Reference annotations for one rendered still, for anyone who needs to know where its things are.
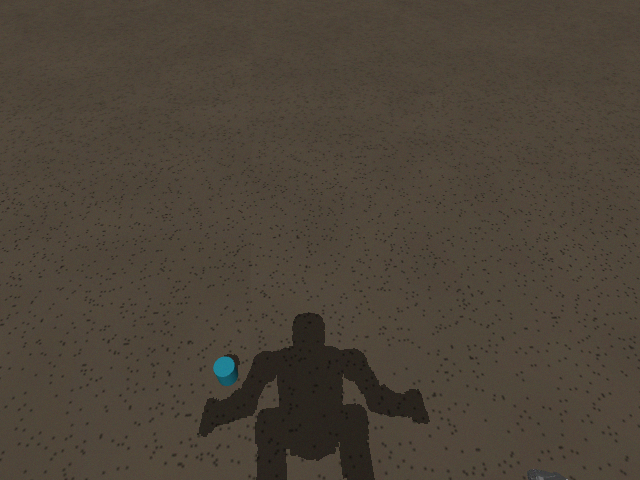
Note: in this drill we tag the tin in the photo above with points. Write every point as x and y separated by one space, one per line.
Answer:
225 371

